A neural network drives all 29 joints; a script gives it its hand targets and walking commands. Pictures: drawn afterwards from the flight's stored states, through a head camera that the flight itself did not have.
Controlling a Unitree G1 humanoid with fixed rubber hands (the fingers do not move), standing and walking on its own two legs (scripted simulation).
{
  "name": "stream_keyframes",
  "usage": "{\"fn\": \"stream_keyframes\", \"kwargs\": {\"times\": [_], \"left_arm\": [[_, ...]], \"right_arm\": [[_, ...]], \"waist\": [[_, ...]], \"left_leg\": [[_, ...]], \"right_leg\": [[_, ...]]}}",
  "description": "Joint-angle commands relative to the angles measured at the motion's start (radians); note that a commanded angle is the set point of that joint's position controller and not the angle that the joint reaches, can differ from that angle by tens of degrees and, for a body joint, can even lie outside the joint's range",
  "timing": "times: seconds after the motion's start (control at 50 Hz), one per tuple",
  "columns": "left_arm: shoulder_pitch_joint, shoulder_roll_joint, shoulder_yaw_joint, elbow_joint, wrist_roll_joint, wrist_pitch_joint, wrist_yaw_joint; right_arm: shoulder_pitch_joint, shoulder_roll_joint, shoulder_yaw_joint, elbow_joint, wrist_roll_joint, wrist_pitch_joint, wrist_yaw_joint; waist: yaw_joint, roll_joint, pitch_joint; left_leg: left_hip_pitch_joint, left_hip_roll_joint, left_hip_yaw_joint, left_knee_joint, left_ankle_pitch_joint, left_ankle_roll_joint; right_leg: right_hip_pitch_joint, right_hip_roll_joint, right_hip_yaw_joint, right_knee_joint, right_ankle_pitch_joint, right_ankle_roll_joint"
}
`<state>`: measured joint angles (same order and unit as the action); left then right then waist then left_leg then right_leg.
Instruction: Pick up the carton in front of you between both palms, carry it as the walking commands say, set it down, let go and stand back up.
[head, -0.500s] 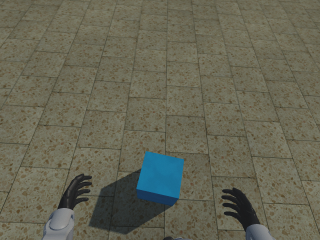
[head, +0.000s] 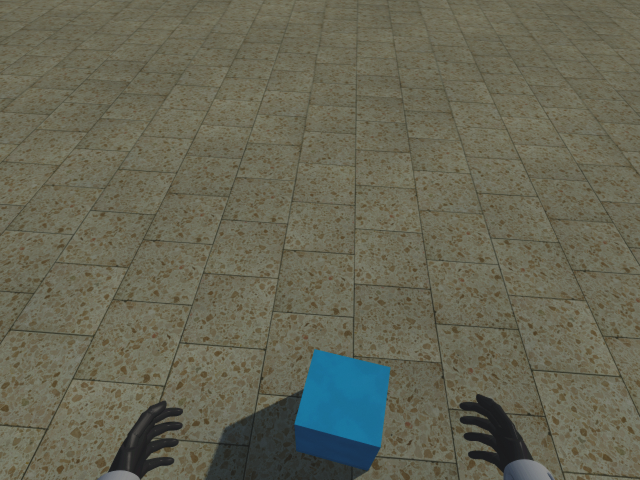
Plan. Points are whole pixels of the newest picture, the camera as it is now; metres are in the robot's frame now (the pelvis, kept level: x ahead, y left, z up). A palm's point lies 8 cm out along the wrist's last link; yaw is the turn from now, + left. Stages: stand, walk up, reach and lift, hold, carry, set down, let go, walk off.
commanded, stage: let go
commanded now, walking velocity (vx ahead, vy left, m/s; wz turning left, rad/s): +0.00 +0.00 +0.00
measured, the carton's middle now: (341, 410) +0.41 -0.07 -0.65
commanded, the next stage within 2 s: stand in 0.08 s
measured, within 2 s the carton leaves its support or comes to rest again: neither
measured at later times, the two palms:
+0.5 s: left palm out of the picture +0.13 +0.22 -0.12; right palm out of the picture +0.11 -0.29 -0.11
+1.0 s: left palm out of the picture +0.12 +0.22 -0.13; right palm out of the picture +0.04 -0.29 -0.14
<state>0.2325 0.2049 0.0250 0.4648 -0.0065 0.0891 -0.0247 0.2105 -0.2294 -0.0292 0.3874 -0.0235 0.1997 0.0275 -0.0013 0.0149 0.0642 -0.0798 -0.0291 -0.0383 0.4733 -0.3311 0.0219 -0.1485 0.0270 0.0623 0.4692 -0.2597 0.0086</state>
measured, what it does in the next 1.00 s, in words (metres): stands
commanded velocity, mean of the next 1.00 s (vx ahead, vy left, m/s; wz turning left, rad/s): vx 0.00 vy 0.00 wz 0.00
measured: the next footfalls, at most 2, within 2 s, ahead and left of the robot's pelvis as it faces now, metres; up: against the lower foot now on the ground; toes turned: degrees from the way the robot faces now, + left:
none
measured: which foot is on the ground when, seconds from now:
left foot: down 0.00-1.00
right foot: down 0.00-1.00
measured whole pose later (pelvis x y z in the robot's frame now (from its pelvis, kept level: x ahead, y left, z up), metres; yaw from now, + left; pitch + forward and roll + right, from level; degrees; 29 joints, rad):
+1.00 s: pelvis +0.04 -0.03 -0.01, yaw -5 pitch +2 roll +1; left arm 0.34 0.24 0.00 0.81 0.02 0.00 0.03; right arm 0.38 -0.28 0.02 0.80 -0.02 0.01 -0.06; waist -0.02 0.02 -0.05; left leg -0.16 0.04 0.06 0.57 -0.45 -0.02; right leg -0.31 0.08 0.12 0.65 -0.38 -0.04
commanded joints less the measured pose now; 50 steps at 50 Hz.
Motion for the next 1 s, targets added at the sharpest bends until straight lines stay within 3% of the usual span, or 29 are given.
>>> {"fn": "stream_keyframes", "kwargs": {"times": [0.0, 0.06, 0.08, 0.1, 0.12, 0.18, 0.28, 0.38, 0.56, 0.98], "left_arm": [[-0.038, 0.083, 0.028, -0.091, 0.006, -0.013, 0.007], [-0.033, 0.088, 0.033, -0.084, 0.011, -0.003, 0.003], [0.124, 0.165, 0.048, 0.088, 0.051, -0.057, 0.034], [0.11, 0.204, 0.055, 0.091, 0.065, -0.082, 0.045], [0.073, 0.184, 0.052, 0.091, 0.065, -0.105, 0.043], [0.041, 0.13, 0.031, 0.12, 0.045, -0.156, 0.022], [0.082, 0.143, 0.026, 0.177, 0.034, -0.175, 0.023], [0.137, 0.152, 0.017, 0.216, 0.03, -0.159, 0.033], [0.155, 0.151, 0.011, 0.246, 0.023, -0.133, 0.047], [0.146, 0.15, 0.0, 0.314, 0.024, -0.097, 0.06]], "right_arm": [[-0.028, -0.098, -0.023, -0.1, 0.005, 0.002, -0.012], [-0.024, -0.09, -0.018, -0.112, 0.009, 0.013, -0.016], [0.041, -0.15, -0.023, 0.045, -0.022, -0.121, -0.043], [0.075, -0.139, -0.024, 0.06, -0.044, -0.173, -0.058], [0.063, -0.147, -0.024, 0.076, -0.046, -0.206, -0.062], [0.045, -0.151, -0.021, 0.117, -0.029, -0.261, -0.06], [0.085, -0.156, -0.014, 0.172, -0.014, -0.28, -0.062], [0.145, -0.159, -0.004, 0.21, 0.0, -0.26, -0.073], [0.19, -0.161, 0.013, 0.249, 0.009, -0.232, -0.087], [0.234, -0.149, 0.022, 0.387, 0.002, -0.194, -0.087]], "waist": [[-0.002, 0.022, -0.061], [0.006, 0.006, -0.05], [0.014, 0.109, -0.031], [-0.004, 0.07, 0.053], [-0.005, 0.038, 0.064], [-0.009, -0.046, -0.087], [-0.016, -0.042, -0.179], [-0.017, -0.023, -0.17], [-0.013, -0.003, -0.147], [-0.016, -0.025, -0.069]], "left_leg": [[-0.074, 0.01, 0.001, -0.076, 0.4, -0.047], [-0.096, -0.002, 0.016, -0.082, 0.335, -0.04], [-0.127, 0.086, 0.002, -0.083, -0.187, -0.044], [-0.167, 0.103, -0.058, -0.1, -0.276, -0.033], [-0.195, 0.116, -0.078, -0.092, -0.275, -0.024], [-0.131, 0.123, -0.075, -0.034, -0.104, -0.024], [-0.113, 0.122, -0.043, 0.031, 0.095, -0.034], [-0.118, 0.12, -0.015, 0.073, 0.213, -0.039], [-0.107, 0.122, 0.025, 0.102, 0.342, -0.034], [-0.079, 0.116, 0.056, 0.028, 0.185, -0.015]], "right_leg": [[0.066, 0.05, -0.051, -0.022, 0.23, 0.006], [0.085, 0.043, -0.048, -0.028, 0.229, 0.01], [-0.122, -0.087, 0.051, -0.09, -0.075, 0.032], [-0.211, -0.082, 0.073, -0.113, -0.195, 0.028], [-0.257, -0.076, 0.077, -0.109, -0.198, 0.022], [-0.233, -0.072, 0.095, -0.076, -0.044, -0.001], [-0.158, -0.077, 0.114, 0.026, 0.294, -0.031], [-0.16, -0.067, 0.112, 0.078, 0.404, -0.044], [-0.159, -0.057, 0.114, 0.125, 0.465, -0.054], [-0.167, -0.046, 0.152, 0.091, 0.338, -0.067]]}}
